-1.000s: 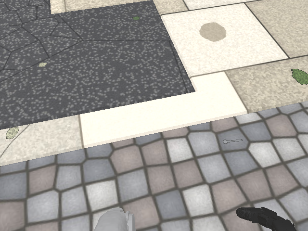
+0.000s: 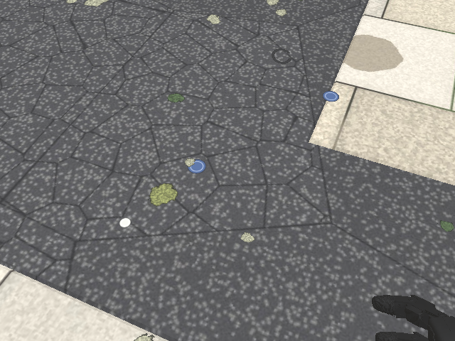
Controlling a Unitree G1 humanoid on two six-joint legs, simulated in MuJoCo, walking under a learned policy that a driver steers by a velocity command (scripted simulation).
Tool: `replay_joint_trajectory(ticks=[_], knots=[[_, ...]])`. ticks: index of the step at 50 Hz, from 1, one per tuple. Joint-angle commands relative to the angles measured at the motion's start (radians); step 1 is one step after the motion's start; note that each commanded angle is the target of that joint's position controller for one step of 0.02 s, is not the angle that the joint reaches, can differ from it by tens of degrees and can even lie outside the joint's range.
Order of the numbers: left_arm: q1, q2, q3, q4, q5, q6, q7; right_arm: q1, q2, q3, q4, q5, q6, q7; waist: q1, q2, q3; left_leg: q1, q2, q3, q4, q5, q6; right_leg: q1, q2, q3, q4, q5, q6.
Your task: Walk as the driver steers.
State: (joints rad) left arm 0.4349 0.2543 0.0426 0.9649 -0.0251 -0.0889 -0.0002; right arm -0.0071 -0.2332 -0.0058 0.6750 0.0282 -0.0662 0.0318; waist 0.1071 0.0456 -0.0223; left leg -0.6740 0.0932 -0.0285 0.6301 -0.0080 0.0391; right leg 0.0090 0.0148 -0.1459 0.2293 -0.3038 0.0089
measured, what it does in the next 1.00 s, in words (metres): walks ahead, turning right: left foot, then right foot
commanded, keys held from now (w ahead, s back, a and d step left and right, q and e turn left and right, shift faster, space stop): w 0.28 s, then w+e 0.72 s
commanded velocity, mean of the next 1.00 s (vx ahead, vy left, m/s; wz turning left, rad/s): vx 0.50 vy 0.00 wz -0.26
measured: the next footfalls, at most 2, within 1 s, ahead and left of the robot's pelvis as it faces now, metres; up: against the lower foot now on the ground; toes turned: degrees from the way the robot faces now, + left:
left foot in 0.06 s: +0.22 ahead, +0.13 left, +0.00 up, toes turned +2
right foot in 0.58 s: +0.48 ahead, -0.14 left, +0.00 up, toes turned -9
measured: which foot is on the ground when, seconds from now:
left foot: up 0.00-0.04, down 0.06-0.58, up 0.60-1.00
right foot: down 0.00-0.08, up 0.10-0.56, down 0.58-1.00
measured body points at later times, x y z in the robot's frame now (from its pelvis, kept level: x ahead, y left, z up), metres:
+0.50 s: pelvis +0.28 +0.00 +0.00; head +0.30 +0.00 +0.45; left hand +0.49 +0.23 -0.10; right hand +0.29 -0.28 -0.13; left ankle +0.18 +0.13 -0.74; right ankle +0.43 -0.14 -0.71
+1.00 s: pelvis +0.56 -0.07 +0.00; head +0.58 -0.09 +0.45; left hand +0.67 +0.20 -0.11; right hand +0.72 -0.36 -0.07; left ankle +0.75 +0.02 -0.71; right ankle +0.44 -0.13 -0.74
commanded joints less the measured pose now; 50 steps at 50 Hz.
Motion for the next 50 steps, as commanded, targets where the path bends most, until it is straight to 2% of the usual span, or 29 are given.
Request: replay_joint_trajectory(ticks=[1,2,3,4,5,6,7,8,9,10,11,14,19,24,26,27,28,29,30,31,32,33,34,35,38,40,43,47,50], knots=[[-0.007,0.181,0.039,-0.031,-0.001,0.012,0.003,-0.063,-0.088,-0.028,-0.088,-0.004,-0.015,0.009,-0.065,-0.124,0.047,0.099,-0.052,0.056,-0.098,-0.085,0.033,0.025,-0.28,0.133,0.033,0.559,-0.146],[-0.018,0.188,0.041,-0.03,-0.002,0.018,0.005,0.015,-0.115,-0.045,-0.069,-0.011,-0.016,0.008,-0.116,-0.137,-0.002,0.23,-0.086,0.083,-0.133,-0.09,0.054,0.024,-0.262,0.107,0.133,0.715,-0.124],[-0.024,0.174,0.035,-0.035,0.002,0.02,0.009,0.185,-0.17,-0.075,-0.017,-0.014,-0.014,0.001,-0.192,-0.138,-0.092,0.467,-0.102,0.086,-0.127,-0.068,0.085,-0.048,-0.22,0.069,0.315,0.779,-0.098],[-0.048,0.141,0.019,-0.076,0.027,0.01,0.013,0.4,-0.261,-0.105,0.026,-0.027,-0.006,-0.016,-0.272,-0.03,-0.246,0.814,0.09,-0.138,-0.061,0.068,0.155,-0.299,-0.16,0.03,0.645,0.504,-0.058],[0.062,0.015,-0.02,-0.092,0.031,-0.015,0.0,0.426,-0.324,-0.113,0.04,-0.027,0.0,-0.018,-0.199,0.219,-0.382,1.103,0.312,-0.613,-0.195,-0.074,0.329,-0.682,0.01,0.091,0.992,-0.221,-0.001],[0.011,0.112,0.007,-0.08,0.005,-0.039,-0.009,0.464,-0.24,-0.098,0.045,-0.02,0.004,-0.018,-0.242,0.133,-0.401,1.101,0.296,-0.683,-0.256,-0.155,0.322,-0.792,-0.023,0.238,1.118,-0.273,-0.011],[-0.097,0.14,0.019,-0.121,-0.017,-0.048,-0.009,0.393,-0.207,-0.089,0.045,-0.016,0.002,-0.023,-0.227,0.116,-0.241,0.974,0.255,-0.51,-0.268,-0.104,0.279,-0.876,-0.071,0.212,1.135,-0.192,-0.016],[-0.153,0.132,0.017,-0.136,-0.008,-0.047,-0.001,0.315,-0.171,-0.079,0.037,-0.014,-0.002,-0.023,-0.192,0.042,-0.158,0.818,0.213,-0.391,-0.292,-0.02,0.251,-0.848,-0.115,0.191,1.086,-0.101,-0.017],[-0.172,0.122,0.022,-0.142,0.009,-0.041,0.007,0.254,-0.143,-0.075,0.033,-0.021,-0.006,-0.021,-0.15,0.02,-0.103,0.67,0.183,-0.32,-0.329,0.036,0.234,-0.783,-0.142,0.192,1.022,-0.05,-0.011],[-0.154,0.109,0.024,-0.142,0.013,-0.025,0.008,0.22,-0.111,-0.067,0.032,-0.032,-0.011,-0.019,-0.108,0.029,-0.083,0.568,0.158,-0.268,-0.369,0.051,0.225,-0.706,-0.162,0.203,0.989,-0.024,-0.009],[-0.136,0.084,0.021,-0.142,0.011,-0.009,0.007,0.21,-0.102,-0.068,0.037,-0.033,-0.017,-0.017,-0.085,0.044,-0.074,0.514,0.154,-0.245,-0.403,0.031,0.23,-0.666,-0.167,0.207,0.956,-0.015,-0.007],[-0.195,0.055,0.013,-0.168,0.022,0.013,0.008,0.228,-0.141,-0.083,0.064,-0.028,-0.031,-0.023,-0.071,0.017,-0.019,0.433,0.147,-0.166,-0.467,0.04,0.239,-0.676,-0.175,0.199,0.812,0.072,0.008],[-0.338,0.042,0.0,-0.189,0.011,0.017,-0.015,0.273,-0.183,-0.099,0.104,-0.028,-0.035,-0.037,-0.123,0.01,0.019,0.452,0.12,0.001,-0.493,0.01,0.172,-0.615,-0.136,0.175,0.501,0.349,-0.009],[-0.452,0.071,0.008,-0.244,0.008,0.025,-0.034,0.328,-0.203,-0.113,0.156,-0.012,-0.025,-0.041,-0.162,0.008,0.066,0.631,0.182,0.04,-0.442,-0.031,0.123,-0.665,-0.114,0.171,0.397,0.275,-0.061],[-0.438,0.084,0.016,-0.256,0.012,0.026,-0.041,0.317,-0.216,-0.12,0.162,-0.008,-0.014,-0.046,-0.145,0.023,0.057,0.681,0.19,0.066,-0.365,0.108,0.097,-0.624,-0.086,0.13,0.376,0.185,-0.094],[-0.377,0.099,0.028,-0.245,0.016,0.026,-0.043,0.291,-0.224,-0.122,0.157,-0.005,-0.007,-0.051,-0.104,0.026,0.019,0.679,0.171,0.104,-0.269,0.283,0.073,-0.52,-0.048,0.087,0.35,0.172,-0.114],[-0.247,0.136,0.053,-0.206,0.017,0.027,-0.042,0.29,-0.208,-0.116,0.151,-0.009,0.001,-0.057,-0.048,0.005,-0.054,0.65,0.125,0.154,-0.091,0.422,0.044,-0.343,0.007,0.053,0.324,0.182,-0.136],[-0.07,0.228,0.092,-0.169,0.013,0.03,-0.033,0.303,-0.177,-0.101,0.128,-0.031,0.004,-0.067,0.012,-0.097,-0.153,0.464,0.069,0.198,0.209,0.293,-0.007,-0.068,-0.081,0.227,0.327,0.234,-0.193],[-0.023,0.333,0.112,-0.164,0.002,0.029,-0.032,0.383,-0.065,-0.06,0.078,-0.056,-0.021,-0.055,-0.047,-0.369,-0.245,0.013,-0.131,0.148,0.585,-0.387,-0.085,0.281,-0.309,0.77,0.19,0.064,-0.39],[0.011,0.254,0.088,-0.178,0.0,0.025,-0.033,0.324,-0.123,-0.067,0.086,-0.027,-0.056,-0.04,0.003,-0.294,-0.335,-0.124,-0.134,-0.047,0.717,-0.538,-0.067,0.372,-0.341,0.948,0.063,-0.057,-0.403],[-0.032,0.205,0.077,-0.188,0.009,0.02,-0.027,0.247,-0.163,-0.077,0.064,0.005,-0.078,-0.03,0.012,-0.245,-0.226,-0.211,-0.083,-0.063,0.741,-0.464,-0.039,0.306,-0.317,0.821,0.071,-0.009,-0.357],[-0.09,0.179,0.07,-0.208,0.011,0.018,-0.022,0.197,-0.156,-0.071,0.053,-0.002,-0.089,-0.034,-0.009,-0.141,-0.166,-0.185,-0.039,-0.059,0.687,-0.384,-0.024,0.186,-0.28,0.71,0.08,0.077,-0.328],[-0.153,0.15,0.062,-0.224,0.014,0.02,-0.02,0.168,-0.157,-0.076,0.048,-0.026,-0.091,-0.042,-0.044,-0.081,-0.107,-0.121,-0.009,-0.055,0.593,-0.335,-0.025,0.039,-0.253,0.627,0.067,0.183,-0.309],[-0.191,0.126,0.053,-0.24,0.023,0.019,-0.017,0.168,-0.163,-0.085,0.041,-0.036,-0.082,-0.046,-0.082,-0.088,-0.089,-0.04,0.011,-0.062,0.536,-0.311,-0.028,-0.061,-0.23,0.577,0.045,0.266,-0.302],[-0.198,0.137,0.059,-0.255,0.016,0.016,-0.004,0.17,-0.13,-0.083,0.027,-0.04,-0.051,-0.048,-0.118,-0.09,-0.05,0.02,0.002,-0.043,0.387,-0.278,-0.058,-0.181,-0.196,0.504,0.001,0.356,-0.306],[-0.172,0.166,0.069,-0.251,0.008,0.016,0.008,0.104,-0.102,-0.072,0.005,-0.043,-0.044,-0.048,-0.105,-0.086,-0.02,0.032,-0.017,-0.03,0.238,-0.162,-0.079,-0.229,-0.167,0.449,-0.009,0.373,-0.288],[-0.131,0.17,0.075,-0.245,0.002,0.024,0.018,-0.001,-0.077,-0.061,-0.021,-0.036,-0.047,-0.037,-0.065,-0.116,0.003,0.121,-0.067,-0.021,0.015,0.035,-0.089,-0.284,-0.113,0.399,0.001,0.306,-0.245],[-0.066,0.161,0.077,-0.23,-0.006,0.035,0.019,-0.08,-0.103,-0.068,-0.053,-0.019,-0.056,-0.024,-0.034,-0.131,0.012,0.173,-0.098,-0.043,-0.108,0.061,-0.082,-0.227,-0.135,0.48,0.062,0.219,-0.225],[-0.069,0.162,0.082,-0.239,-0.001,0.045,0.025,-0.049,-0.136,-0.083,-0.054,-0.016,-0.072,-0.016,-0.063,-0.156,0.004,0.242,-0.105,-0.05,-0.168,-0.04,-0.05,-0.161,-0.153,0.56,0.152,0.213,-0.205]])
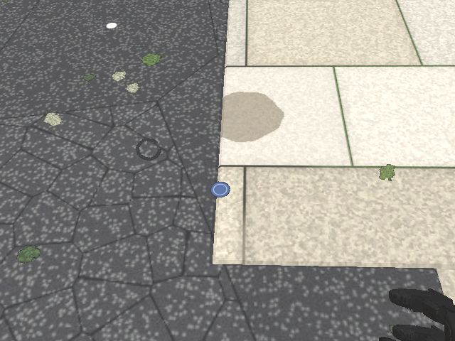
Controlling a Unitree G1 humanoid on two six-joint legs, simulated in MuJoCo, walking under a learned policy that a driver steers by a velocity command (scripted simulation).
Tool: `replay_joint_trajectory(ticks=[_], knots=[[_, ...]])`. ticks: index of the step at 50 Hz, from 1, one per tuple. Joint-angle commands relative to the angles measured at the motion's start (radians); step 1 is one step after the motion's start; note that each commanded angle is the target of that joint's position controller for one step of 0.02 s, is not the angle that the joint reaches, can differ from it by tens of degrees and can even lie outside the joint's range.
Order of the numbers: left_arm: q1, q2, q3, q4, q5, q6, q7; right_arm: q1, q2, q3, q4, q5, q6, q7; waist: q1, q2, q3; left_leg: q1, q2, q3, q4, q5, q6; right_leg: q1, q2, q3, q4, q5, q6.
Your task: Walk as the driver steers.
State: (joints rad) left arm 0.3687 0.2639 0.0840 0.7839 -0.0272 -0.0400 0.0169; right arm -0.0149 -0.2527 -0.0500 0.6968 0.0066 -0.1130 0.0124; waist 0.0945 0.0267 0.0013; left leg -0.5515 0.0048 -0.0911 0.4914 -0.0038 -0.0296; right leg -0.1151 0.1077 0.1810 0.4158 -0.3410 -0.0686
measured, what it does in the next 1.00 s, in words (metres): walks ahead: left foot, then right foot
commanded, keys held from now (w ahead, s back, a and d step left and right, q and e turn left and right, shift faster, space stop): w+e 0.14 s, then no key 0.86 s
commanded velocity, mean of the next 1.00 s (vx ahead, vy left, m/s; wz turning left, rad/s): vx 0.19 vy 0.00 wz -0.21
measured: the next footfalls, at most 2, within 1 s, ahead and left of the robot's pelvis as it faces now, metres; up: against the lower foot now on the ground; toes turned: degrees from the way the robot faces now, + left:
left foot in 0.04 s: +0.20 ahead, +0.13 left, +0.00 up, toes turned -6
right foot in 0.48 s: +0.33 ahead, -0.14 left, +0.00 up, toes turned -10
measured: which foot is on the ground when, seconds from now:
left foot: up 0.00-0.02, down 0.04-0.48, up 0.50-0.74, down 0.76-1.00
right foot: down 0.00-0.06, up 0.08-0.46, down 0.48-1.00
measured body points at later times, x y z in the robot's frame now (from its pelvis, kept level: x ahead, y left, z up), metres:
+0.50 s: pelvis +0.21 -0.01 -0.01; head +0.25 -0.03 +0.44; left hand +0.47 +0.18 -0.08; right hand +0.21 -0.30 -0.14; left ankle +0.16 +0.13 -0.73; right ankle +0.29 -0.14 -0.74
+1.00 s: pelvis +0.27 -0.01 +0.00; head +0.28 +0.00 +0.45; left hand +0.42 +0.22 -0.13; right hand +0.30 -0.27 -0.14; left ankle +0.28 +0.12 -0.74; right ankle +0.29 -0.14 -0.74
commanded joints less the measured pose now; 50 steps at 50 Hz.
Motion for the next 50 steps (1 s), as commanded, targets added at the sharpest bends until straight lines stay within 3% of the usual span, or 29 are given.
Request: replay_joint_trajectory(ticks=[1,2,3,4,5,6,7,8,9,12,16,20,22,23,24,25,26,27,28,30,32,35,37,38,39,40,42,45,50], knots=[[-0.019,0.14,0.038,-0.067,0.002,-0.001,0.008,0.023,-0.127,-0.047,-0.059,0.005,-0.031,0.001,-0.087,-0.143,-0.04,0.209,-0.019,0.027,-0.067,-0.051,0.04,-0.045,-0.222,0.234,0.019,0.28,-0.11],[-0.038,0.108,0.027,-0.083,0.008,-0.004,0.005,0.126,-0.157,-0.062,-0.038,-0.006,-0.035,-0.005,-0.139,-0.132,-0.11,0.384,0.025,0.003,-0.064,-0.054,0.076,-0.094,-0.175,0.2,0.141,0.323,-0.079],[-0.044,0.052,0.007,-0.109,0.023,-0.009,0.001,0.289,-0.216,-0.078,-0.022,-0.019,-0.034,-0.013,-0.204,-0.02,-0.242,0.645,0.199,-0.165,-0.046,-0.096,0.139,-0.233,-0.106,0.105,0.422,0.172,-0.039],[0.092,0.019,-0.006,-0.136,-0.007,-0.018,0.003,0.364,-0.277,-0.092,0.012,-0.028,-0.02,-0.008,-0.141,0.312,-0.332,0.908,0.404,-0.618,-0.134,-0.298,0.302,-0.576,0.005,-0.01,0.715,-0.253,0.022],[0.096,0.116,0.009,-0.108,-0.015,-0.019,0.005,0.343,-0.191,-0.075,-0.003,-0.005,-0.014,-0.006,-0.157,0.227,-0.269,0.874,0.417,-0.687,-0.168,-0.486,0.297,-0.695,-0.083,0.01,0.853,-0.232,0.037],[-0.004,0.163,0.021,-0.119,-0.007,-0.012,0.003,0.303,-0.13,-0.058,-0.013,-0.003,-0.007,-0.011,-0.181,0.122,-0.154,0.763,0.373,-0.526,-0.179,-0.464,0.254,-0.721,-0.115,-0.006,0.891,-0.133,0.045],[-0.061,0.153,0.022,-0.131,0.004,-0.007,0.003,0.257,-0.117,-0.05,-0.016,-0.012,0.0,-0.011,-0.166,0.048,-0.086,0.639,0.33,-0.398,-0.198,-0.341,0.228,-0.688,-0.147,-0.036,0.88,-0.061,0.051],[-0.106,0.137,0.024,-0.149,0.016,-0.008,0.002,0.223,-0.102,-0.043,-0.008,-0.021,0.004,-0.01,-0.147,0.036,-0.026,0.534,0.294,-0.316,-0.213,-0.164,0.227,-0.659,-0.162,-0.037,0.84,-0.022,0.056],[-0.103,0.119,0.025,-0.155,0.015,-0.004,-0.002,0.205,-0.087,-0.035,-0.003,-0.027,0.003,-0.009,-0.117,0.048,-0.009,0.464,0.261,-0.228,-0.22,0.022,0.219,-0.604,-0.174,-0.042,0.81,-0.02,0.06],[-0.092,0.057,0.011,-0.166,0.015,0.009,0.0,0.191,-0.105,-0.039,0.031,-0.021,-0.004,-0.003,-0.078,0.072,-0.024,0.402,0.237,-0.072,-0.217,0.437,0.244,-0.54,-0.16,-0.085,0.667,-0.028,0.089],[-0.156,0.022,-0.014,-0.174,0.024,0.011,-0.016,0.174,-0.157,-0.052,0.064,-0.001,0.021,-0.016,-0.088,0.074,-0.086,0.366,0.2,0.067,-0.223,0.487,0.23,-0.385,-0.155,-0.144,0.375,0.209,0.094],[-0.247,0.057,-0.007,-0.199,0.027,0.007,-0.031,0.223,-0.179,-0.053,0.104,0.016,0.039,-0.019,-0.117,0.076,-0.089,0.418,0.216,0.063,-0.165,0.388,0.203,-0.304,-0.13,-0.158,0.201,0.276,0.066],[-0.219,0.071,0.002,-0.192,0.034,0.004,-0.033,0.208,-0.182,-0.051,0.112,0.03,0.045,-0.02,-0.085,0.069,-0.093,0.418,0.204,0.06,-0.082,0.313,0.169,-0.204,-0.107,-0.176,0.062,0.341,0.031],[-0.185,0.097,0.013,-0.178,0.041,0.003,-0.027,0.236,-0.16,-0.044,0.124,0.025,0.043,-0.019,-0.075,0.045,-0.109,0.398,0.164,0.072,-0.011,0.274,0.137,-0.105,-0.101,-0.174,0.001,0.429,0.005],[-0.137,0.167,0.029,-0.181,0.052,0.004,-0.015,0.266,-0.123,-0.029,0.121,-0.002,0.035,-0.018,-0.07,-0.044,-0.175,0.314,0.104,0.117,0.124,0.103,0.078,0.06,-0.225,-0.059,0.037,0.829,-0.041],[-0.126,0.181,0.018,-0.193,0.074,0.011,-0.004,0.366,-0.053,0.002,0.122,-0.029,0.028,-0.011,-0.107,-0.221,-0.275,0.118,0.026,0.138,0.338,-0.376,0.007,0.271,-0.446,0.166,0.09,1.125,-0.21],[-0.102,0.087,-0.008,-0.171,0.059,0.017,-0.011,0.354,-0.078,0.004,0.132,-0.019,0.044,-0.007,-0.072,-0.258,-0.345,0.092,0.039,0.049,0.453,-0.681,-0.027,0.251,-0.496,0.249,0.051,1.043,-0.291],[-0.13,0.066,-0.018,-0.162,0.048,0.019,-0.02,0.322,-0.124,-0.009,0.125,0.001,0.062,-0.007,-0.074,-0.208,-0.288,0.054,0.06,0.028,0.498,-0.706,-0.036,0.193,-0.449,0.22,0.022,0.864,-0.264],[-0.168,0.074,-0.016,-0.156,0.046,0.02,-0.024,0.281,-0.128,-0.013,0.128,0.006,0.08,-0.015,-0.08,-0.157,-0.227,0.025,0.071,0.033,0.506,-0.678,-0.04,0.134,-0.406,0.181,-0.001,0.721,-0.219],[-0.267,0.106,-0.009,-0.16,0.045,0.023,-0.021,0.261,-0.131,-0.019,0.134,-0.009,0.114,-0.036,-0.116,-0.14,-0.143,0.096,0.085,0.037,0.427,-0.568,-0.054,-0.056,-0.359,0.114,-0.062,0.546,-0.166],[-0.314,0.105,-0.005,-0.154,0.054,0.03,-0.014,0.295,-0.096,-0.012,0.159,-0.01,0.127,-0.046,-0.14,-0.162,-0.128,0.221,0.061,0.068,0.341,-0.465,-0.058,-0.18,-0.308,0.041,-0.09,0.455,-0.146],[-0.325,0.068,-0.014,-0.129,0.048,0.033,-0.008,0.295,-0.072,-0.006,0.177,-0.013,0.128,-0.047,-0.142,-0.165,-0.13,0.331,0.045,0.09,0.173,-0.291,-0.039,-0.222,-0.278,0.005,-0.093,0.259,-0.127],[-0.298,0.037,-0.024,-0.099,0.039,0.035,-0.008,0.284,-0.067,-0.002,0.18,-0.032,0.127,-0.04,-0.147,-0.143,-0.102,0.416,0.036,0.097,0.015,-0.161,-0.008,-0.264,-0.235,-0.015,-0.087,0.019,-0.062],[-0.264,0.025,-0.027,-0.076,0.043,0.034,-0.01,0.269,-0.096,-0.004,0.169,-0.044,0.126,-0.039,-0.13,-0.105,-0.064,0.422,0.082,0.045,-0.031,-0.142,0.019,-0.293,-0.204,-0.027,-0.072,-0.098,-0.012],[-0.239,0.034,-0.024,-0.071,0.051,0.033,-0.012,0.247,-0.155,-0.015,0.157,-0.036,0.126,-0.043,-0.091,-0.013,-0.016,0.359,0.128,0.013,-0.053,-0.213,0.055,-0.294,-0.157,-0.064,-0.036,-0.127,0.025],[-0.237,0.022,-0.025,-0.07,0.048,0.034,-0.008,0.21,-0.154,-0.019,0.17,-0.025,0.124,-0.043,-0.072,0.102,0.014,0.201,0.12,-0.001,-0.106,-0.458,0.083,-0.192,-0.11,-0.128,-0.005,-0.034,0.055],[-0.263,0.047,-0.014,-0.055,0.044,0.035,0.005,0.173,-0.095,-0.002,0.171,-0.032,0.106,-0.042,-0.078,0.099,0.037,0.12,0.099,0.004,-0.154,-0.502,0.049,-0.092,-0.116,-0.135,0.05,0.086,0.055],[-0.234,0.045,-0.01,-0.017,0.046,0.037,0.009,0.202,-0.092,0.002,0.194,-0.019,0.084,-0.042,-0.09,0.041,0.019,0.199,0.077,0.033,-0.105,-0.355,0.027,-0.096,-0.128,-0.12,0.047,0.17,0.04],[-0.221,0.042,-0.008,0.037,0.036,0.032,0.007,0.235,-0.088,0.004,0.229,-0.014,0.087,-0.045,-0.106,-0.009,-0.014,0.266,0.061,0.05,-0.069,-0.229,0.037,-0.077,-0.132,-0.126,0.059,0.285,0.044]])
